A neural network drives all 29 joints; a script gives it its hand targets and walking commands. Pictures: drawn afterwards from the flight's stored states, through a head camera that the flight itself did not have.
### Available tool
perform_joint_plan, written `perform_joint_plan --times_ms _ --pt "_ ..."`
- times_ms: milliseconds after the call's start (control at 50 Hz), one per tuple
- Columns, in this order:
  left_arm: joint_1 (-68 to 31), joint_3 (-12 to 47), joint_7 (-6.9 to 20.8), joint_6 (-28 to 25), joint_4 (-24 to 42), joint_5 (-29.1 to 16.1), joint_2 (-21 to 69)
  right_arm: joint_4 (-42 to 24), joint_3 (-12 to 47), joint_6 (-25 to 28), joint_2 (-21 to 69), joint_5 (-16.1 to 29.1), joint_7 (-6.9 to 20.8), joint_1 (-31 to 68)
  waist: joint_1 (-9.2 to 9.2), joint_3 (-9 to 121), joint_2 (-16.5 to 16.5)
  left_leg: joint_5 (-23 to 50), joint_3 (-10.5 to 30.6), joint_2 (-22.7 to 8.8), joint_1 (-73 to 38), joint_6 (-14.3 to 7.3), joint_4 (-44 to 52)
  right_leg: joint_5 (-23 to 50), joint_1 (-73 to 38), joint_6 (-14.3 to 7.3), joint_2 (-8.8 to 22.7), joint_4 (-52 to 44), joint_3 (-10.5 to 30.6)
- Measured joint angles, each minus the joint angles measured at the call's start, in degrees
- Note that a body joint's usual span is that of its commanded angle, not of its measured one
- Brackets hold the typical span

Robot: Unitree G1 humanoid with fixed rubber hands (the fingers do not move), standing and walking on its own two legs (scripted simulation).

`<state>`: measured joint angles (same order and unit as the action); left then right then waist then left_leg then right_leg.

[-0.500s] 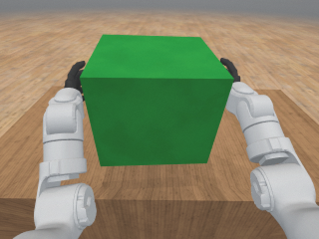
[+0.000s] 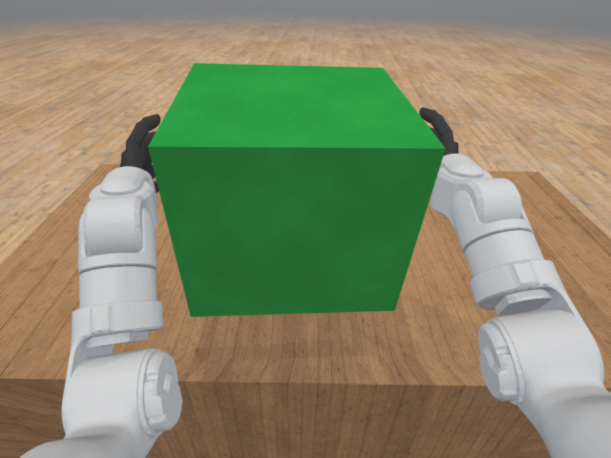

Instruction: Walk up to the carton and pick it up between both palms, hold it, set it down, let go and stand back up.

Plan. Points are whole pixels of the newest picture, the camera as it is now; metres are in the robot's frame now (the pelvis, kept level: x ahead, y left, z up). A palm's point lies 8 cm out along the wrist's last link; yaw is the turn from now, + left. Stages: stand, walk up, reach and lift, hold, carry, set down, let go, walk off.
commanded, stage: hold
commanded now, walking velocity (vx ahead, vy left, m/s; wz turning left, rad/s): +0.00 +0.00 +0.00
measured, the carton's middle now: (292, 184) +0.42 -0.01 +0.22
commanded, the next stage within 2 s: set down in 0.92 s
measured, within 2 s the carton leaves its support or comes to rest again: neither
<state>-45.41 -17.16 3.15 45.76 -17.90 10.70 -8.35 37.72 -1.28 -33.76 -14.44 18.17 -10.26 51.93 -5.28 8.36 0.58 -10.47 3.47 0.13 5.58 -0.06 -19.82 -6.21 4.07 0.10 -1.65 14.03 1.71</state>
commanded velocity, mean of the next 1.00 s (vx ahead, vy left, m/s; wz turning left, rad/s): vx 0.00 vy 0.00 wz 0.00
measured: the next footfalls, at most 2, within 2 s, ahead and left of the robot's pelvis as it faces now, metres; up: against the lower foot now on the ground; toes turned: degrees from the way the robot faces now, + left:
none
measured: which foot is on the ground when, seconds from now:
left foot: down 0.00-1.00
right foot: down 0.00-1.00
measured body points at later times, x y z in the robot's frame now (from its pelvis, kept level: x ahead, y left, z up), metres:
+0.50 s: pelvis +0.00 +0.00 +0.00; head -0.09 +0.02 +0.44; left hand +0.38 +0.17 +0.27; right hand +0.37 -0.20 +0.27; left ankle +0.01 +0.12 -0.75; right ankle +0.02 -0.12 -0.75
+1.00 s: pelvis +0.00 +0.00 +0.00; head -0.08 +0.02 +0.44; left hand +0.38 +0.18 +0.26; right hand +0.37 -0.20 +0.26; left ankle +0.01 +0.12 -0.75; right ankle +0.02 -0.12 -0.75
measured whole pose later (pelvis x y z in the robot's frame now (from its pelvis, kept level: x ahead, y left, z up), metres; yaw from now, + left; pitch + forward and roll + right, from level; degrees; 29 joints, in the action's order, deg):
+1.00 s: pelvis +0.00 +0.00 +0.00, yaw +0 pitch -4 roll -1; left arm -44.2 -17.3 2.9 45.7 -16.4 10.8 -7.6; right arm 36.1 -2.2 -34.0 -14.0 18.4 -10.5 50.4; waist -5.3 8.2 0.7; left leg -10.5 3.6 0.3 5.3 -0.1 -19.9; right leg -6.4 3.8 0.1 -1.6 14.3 1.7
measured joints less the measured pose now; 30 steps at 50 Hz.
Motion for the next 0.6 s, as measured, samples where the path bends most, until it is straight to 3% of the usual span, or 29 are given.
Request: perform_joint_plan --times_ms 360,600 --pt "1.3 0.8 -0.7 1.4 2.7 0.7 1.0 -0.6 -0.1 0.2 -0.5 0.8 0.6 -1.2 0.10 -0.1 0.1 -0.2 -0.4 0.1 -0.7 -0.2 -0.1 -0.1 -0.7 0.2 0.1 0.0 0.4" --pt "-1.2 0.0 -0.6 -0.1 -1.8 0.1 0.2 2.0 -1.0 0.4 0.0 -1.2 0.9 0.8 0.43 0.5 -0.1 0.5 -0.2 0.1 0.2 0.0 0.5 0.0 0.6 -0.1 0.0 0.4 0.2"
